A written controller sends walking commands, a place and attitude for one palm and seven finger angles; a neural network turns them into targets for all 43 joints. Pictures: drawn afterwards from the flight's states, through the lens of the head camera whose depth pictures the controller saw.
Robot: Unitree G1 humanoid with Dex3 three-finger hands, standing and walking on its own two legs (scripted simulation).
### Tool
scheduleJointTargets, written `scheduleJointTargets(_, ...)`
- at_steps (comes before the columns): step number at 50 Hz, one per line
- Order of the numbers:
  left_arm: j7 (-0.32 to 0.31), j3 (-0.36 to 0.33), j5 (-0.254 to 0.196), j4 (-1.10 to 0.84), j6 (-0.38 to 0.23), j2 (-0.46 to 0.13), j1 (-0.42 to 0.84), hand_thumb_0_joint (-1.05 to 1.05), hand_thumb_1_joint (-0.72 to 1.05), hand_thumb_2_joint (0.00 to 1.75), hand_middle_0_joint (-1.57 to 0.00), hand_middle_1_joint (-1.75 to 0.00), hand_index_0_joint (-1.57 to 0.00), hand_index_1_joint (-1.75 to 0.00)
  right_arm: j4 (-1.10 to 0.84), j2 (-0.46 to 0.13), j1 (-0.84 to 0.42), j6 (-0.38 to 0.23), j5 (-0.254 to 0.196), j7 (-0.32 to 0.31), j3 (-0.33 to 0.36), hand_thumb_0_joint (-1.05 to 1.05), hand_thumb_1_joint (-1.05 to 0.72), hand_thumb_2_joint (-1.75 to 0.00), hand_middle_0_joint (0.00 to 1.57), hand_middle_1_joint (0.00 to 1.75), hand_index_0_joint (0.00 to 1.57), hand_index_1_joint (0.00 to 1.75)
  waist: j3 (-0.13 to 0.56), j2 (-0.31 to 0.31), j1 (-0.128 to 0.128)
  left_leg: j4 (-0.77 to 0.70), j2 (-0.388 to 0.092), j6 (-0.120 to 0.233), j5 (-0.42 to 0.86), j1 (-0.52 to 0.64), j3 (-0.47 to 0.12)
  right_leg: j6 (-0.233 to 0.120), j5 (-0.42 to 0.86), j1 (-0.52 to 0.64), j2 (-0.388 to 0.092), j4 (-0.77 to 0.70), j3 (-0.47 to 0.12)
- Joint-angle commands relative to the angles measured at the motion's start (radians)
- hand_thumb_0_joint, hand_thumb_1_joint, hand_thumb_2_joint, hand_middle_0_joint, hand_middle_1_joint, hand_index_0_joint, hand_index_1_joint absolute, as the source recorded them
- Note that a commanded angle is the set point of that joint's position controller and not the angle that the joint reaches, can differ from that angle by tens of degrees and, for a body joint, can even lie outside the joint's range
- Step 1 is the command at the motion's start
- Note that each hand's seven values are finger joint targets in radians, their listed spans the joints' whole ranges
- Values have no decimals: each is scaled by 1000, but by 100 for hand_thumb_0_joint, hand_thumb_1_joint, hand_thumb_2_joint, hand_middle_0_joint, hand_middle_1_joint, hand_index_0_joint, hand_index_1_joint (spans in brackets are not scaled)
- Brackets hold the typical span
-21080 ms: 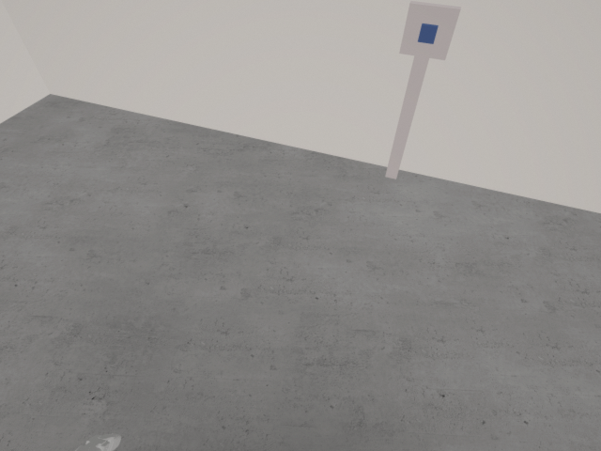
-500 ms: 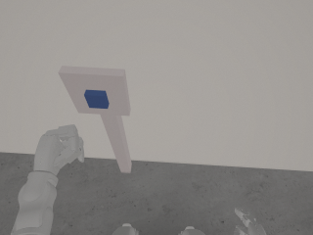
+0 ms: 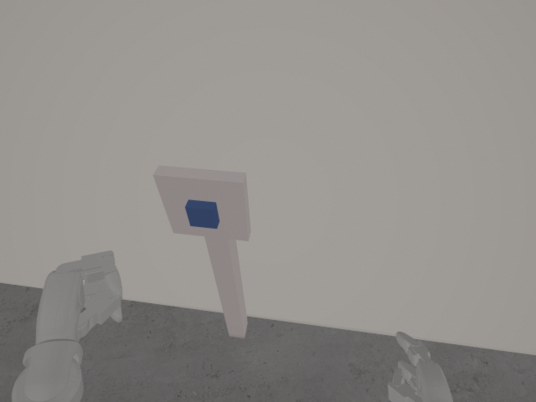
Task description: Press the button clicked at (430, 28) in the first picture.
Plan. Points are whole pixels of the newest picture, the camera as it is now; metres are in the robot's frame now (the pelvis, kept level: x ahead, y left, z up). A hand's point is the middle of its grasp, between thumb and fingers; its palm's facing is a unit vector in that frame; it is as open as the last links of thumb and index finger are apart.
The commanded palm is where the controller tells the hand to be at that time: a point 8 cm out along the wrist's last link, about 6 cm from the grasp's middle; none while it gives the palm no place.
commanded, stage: draw the hand back to the body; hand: left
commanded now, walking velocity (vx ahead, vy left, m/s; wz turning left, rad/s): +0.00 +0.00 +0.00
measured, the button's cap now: (203, 213) +0.48 +0.18 -0.02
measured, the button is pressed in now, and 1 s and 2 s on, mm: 0 0 0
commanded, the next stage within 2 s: step back with the hand held close in 0.64 s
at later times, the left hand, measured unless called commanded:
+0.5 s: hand (65, 286) +0.19 +0.23 +0.18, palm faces +0.41 -0.82 -0.40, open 3.1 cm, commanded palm +0.14 +0.27 +0.19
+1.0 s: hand (68, 293) +0.19 +0.24 +0.16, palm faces +0.32 -0.83 -0.46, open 3.1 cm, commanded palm +0.13 +0.28 +0.19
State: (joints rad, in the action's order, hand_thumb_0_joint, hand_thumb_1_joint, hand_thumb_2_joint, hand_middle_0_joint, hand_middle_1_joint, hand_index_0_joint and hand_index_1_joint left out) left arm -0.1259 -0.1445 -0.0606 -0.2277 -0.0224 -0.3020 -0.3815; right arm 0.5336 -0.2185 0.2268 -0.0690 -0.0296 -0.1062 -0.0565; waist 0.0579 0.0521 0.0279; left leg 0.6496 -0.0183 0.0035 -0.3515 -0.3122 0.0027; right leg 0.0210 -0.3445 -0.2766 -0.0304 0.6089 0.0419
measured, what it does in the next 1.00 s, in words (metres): stands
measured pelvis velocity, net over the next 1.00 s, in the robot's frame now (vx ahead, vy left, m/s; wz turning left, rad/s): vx -0.01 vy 0.00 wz -0.03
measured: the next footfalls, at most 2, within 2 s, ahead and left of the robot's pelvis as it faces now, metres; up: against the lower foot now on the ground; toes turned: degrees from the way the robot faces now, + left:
none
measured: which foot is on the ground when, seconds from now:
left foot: down 0.00-1.00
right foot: down 0.00-1.00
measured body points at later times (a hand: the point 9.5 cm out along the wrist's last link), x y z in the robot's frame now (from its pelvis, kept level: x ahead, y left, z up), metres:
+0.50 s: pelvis +0.01 -0.01 +0.01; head -0.01 -0.03 +0.46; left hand +0.16 +0.27 +0.20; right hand +0.20 -0.22 -0.06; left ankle -0.01 +0.12 -0.73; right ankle -0.01 -0.13 -0.73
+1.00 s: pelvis -0.01 +0.00 +0.02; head +0.00 -0.01 +0.47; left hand +0.17 +0.28 +0.19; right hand +0.16 -0.24 -0.07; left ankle -0.01 +0.12 -0.73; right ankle -0.01 -0.13 -0.73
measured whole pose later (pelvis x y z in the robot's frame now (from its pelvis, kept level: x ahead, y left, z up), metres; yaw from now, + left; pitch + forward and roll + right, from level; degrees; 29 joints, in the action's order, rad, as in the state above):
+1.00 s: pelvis -0.01 +0.00 +0.02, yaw -2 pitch +0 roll -1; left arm -0.11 -0.33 -0.04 -0.50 -0.14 -0.33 -0.59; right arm 0.56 -0.24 0.18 -0.01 0.00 -0.07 0.00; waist -0.02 0.05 0.00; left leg 0.46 -0.03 0.01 -0.24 -0.22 0.03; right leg 0.03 -0.21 -0.18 -0.02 0.39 0.02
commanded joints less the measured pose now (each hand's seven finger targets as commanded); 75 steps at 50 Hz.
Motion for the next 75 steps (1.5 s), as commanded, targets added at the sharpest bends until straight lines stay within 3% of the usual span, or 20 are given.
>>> scheduleJointTargets(1, -15, -123, 1, -281, -64, -161, 67, 0, 90, 90, -130, -150, -130, -150, -134, -109, -117, -77, 12, -4, 46, 0, -90, -90, 20, 30, 20, 30, 43, -32, 5, -172, -2, 22, 247, 108, -4, -36, 234, 66, 22, -146, 14)
scheduleJointTargets(10, -8, -197, 4, -417, -82, -171, -45, 0, 90, 90, -130, -150, -130, -150, -115, -95, -133, -98, 20, 13, 50, 0, -90, -90, 20, 30, 20, 30, 29, 8, 27, -222, -2, 17, 364, 172, 13, -33, 337, 152, 22, -184, 15)
scheduleJointTargets(13, -6, -227, 0, -449, -91, -183, -60, 0, 90, 90, -130, -150, -130, -150, -113, -92, -140, -106, 21, 13, 53, 0, -90, -90, 20, 30, 20, 30, 21, -23, 33, -231, 0, 17, 340, 177, 15, -30, 327, 161, 25, -199, 13)
scheduleJointTargets(18, -5, -269, -1, -512, -111, -198, -96, 0, 90, 90, -130, -150, -130, -150, -108, -88, -148, -121, 20, 11, 57, 0, -90, -90, 20, 30, 20, 30, 3, -4, 40, -234, 2, 18, 325, 190, 19, -29, 317, 158, 29, -218, 8)
scheduleJointTargets(22, 4, -231, 0, -441, -103, -149, -105, 0, 90, 90, -130, -150, -130, -150, -95, -95, -137, -113, 22, 12, 63, 0, -90, -90, 20, 30, 20, 30, -38, -29, 27, -245, -1, 19, 315, 189, 23, -24, 306, 144, 29, -229, 9)
scheduleJointTargets(26, 0, -259, 4, -455, -108, -183, -88, 0, 90, 90, -130, -150, -130, -150, -94, -95, -149, -114, 26, 7, 68, 0, -90, -90, 20, 30, 20, 30, -21, -42, 37, -245, 2, 24, 306, 204, 27, -23, 303, 148, 31, -244, 2)
scheduleJointTargets(29, -1, -255, 4, -487, -115, -181, -81, 0, 90, 90, -130, -150, -130, -150, -97, -90, -151, -119, 27, 7, 64, 0, -90, -90, 20, 30, 20, 30, -1, -4, 40, -245, 8, 23, 317, 210, 27, -26, 314, 166, 28, -236, 0)
scheduleJointTargets(36, -2, -263, 2, -459, -114, -182, -89, 0, 90, 90, -130, -150, -130, -150, -88, -89, -159, -125, 28, 3, 66, 0, -90, -90, 20, 30, 20, 30, -48, -16, 42, -261, 5, 19, 271, 204, 27, -25, 261, 145, 36, -272, -4)
scheduleJointTargets(38, -3, -248, 4, -421, -114, -167, -61, 0, 90, 90, -130, -150, -130, -150, -78, -92, -150, -121, 29, 2, 66, 0, -90, -90, 20, 30, 20, 30, -60, -30, 31, -265, 7, 20, 265, 201, 30, -24, 254, 142, 33, -270, -4)
scheduleJointTargets(39, -7, -364, 6, -501, -154, -265, 33, 0, 90, 90, -130, -150, -130, -150, -112, -121, -135, -86, 32, 15, 73, 0, -90, -90, 20, 30, 20, 30, -129, -38, -10, -232, -7, 34, 198, 123, 23, -23, 272, 51, -16, -336, -99)
scheduleJointTargets(40, 1, -315, 11, -417, -158, -202, -56, 0, 90, 90, -130, -150, -130, -150, -93, -107, -139, -64, 31, 18, 75, 0, -90, -90, 20, 30, 20, 30, -116, -81, -17, -213, -2, 33, 186, 134, 13, -28, 261, 43, -34, -347, -101)
scheduleJointTargets(43, 6, -279, 14, -430, -174, -167, -144, 0, 90, 90, -130, -150, -130, -150, -109, -117, -142, -23, 35, 28, 85, 0, -90, -90, 20, 30, 20, 30, -47, -48, -21, -225, -10, 28, 245, 136, 13, -26, 312, 77, -37, -317, -79)
scheduleJointTargets(45, 0, -290, 15, -464, -180, -180, -183, 0, 90, 90, -130, -150, -130, -150, -122, -121, -142, -2, 34, 30, 93, 0, -90, -90, 20, 30, 20, 30, 11, -13, -23, -245, -20, 27, 317, 142, 14, -18, 370, 115, -24, -276, -52)
scheduleJointTargets(50, -13, -345, 7, -528, -189, -233, -247, 0, 90, 90, -130, -150, -130, -150, -153, -115, -150, 32, 25, 24, 106, 0, -90, -90, 20, 30, 20, 30, 106, -25, -17, -236, -36, 24, 474, 127, 5, -6, 497, 178, -8, -195, -24)
scheduleJointTargets(54, -20, -351, 5, -554, -193, -237, -276, 0, 90, 90, -130, -150, -130, -150, -166, -120, -146, 38, 22, 21, 109, 0, -90, -90, 20, 30, 20, 30, 113, 8, -18, -247, -50, 25, 492, 82, -10, -1, 498, 187, 8, -144, -15)
scheduleJointTargets(57, -23, -351, 7, -553, -197, -232, -285, 0, 90, 90, -130, -150, -130, -150, -167, -120, -145, 33, 21, 20, 110, 0, -90, -90, 20, 30, 20, 30, 96, 14, -19, -263, -65, 34, 420, 22, -21, 3, 452, 187, 12, -117, -17)
scheduleJointTargets(62, -31, -349, 17, -539, -209, -219, -270, 0, 90, 90, -130, -150, -130, -150, -164, -125, -140, 17, 21, 20, 109, 0, -90, -90, 20, 30, 20, 30, 36, 9, -25, -300, -80, 56, 119, -170, -46, 1, 329, 214, 12, -85, -49)
scheduleJointTargets(68, -43, -337, 31, -573, -235, -220, -231, 0, 90, 90, -130, -150, -130, -150, -158, -127, -124, -9, 24, 20, 106, 0, -90, -90, 20, 30, 20, 30, -3, -31, -38, -264, -51, 54, -148, -210, -53, -14, 58, 96, -9, -182, -107)
scheduleJointTargets(71, -49, -344, 41, -592, -249, -235, -192, 0, 90, 90, -130, -150, -130, -150, -154, -140, -123, -24, 30, 13, 106, 0, -90, -90, 20, 30, 20, 30, -30, 40, -41, -316, -78, 62, -238, -253, -88, -4, -50, 77, 26, -165, -86)
scheduleJointTargets(75, -51, -353, 49, -578, -264, -218, -216, 0, 90, 90, -130, -150, -130, -150, -153, -133, -119, -51, 26, 13, 104, 0, -90, -90, 20, 30, 20, 30, 8, 106, -31, -380, -137, 94, -289, -384, -154, 4, 127, 232, 78, 21, -63)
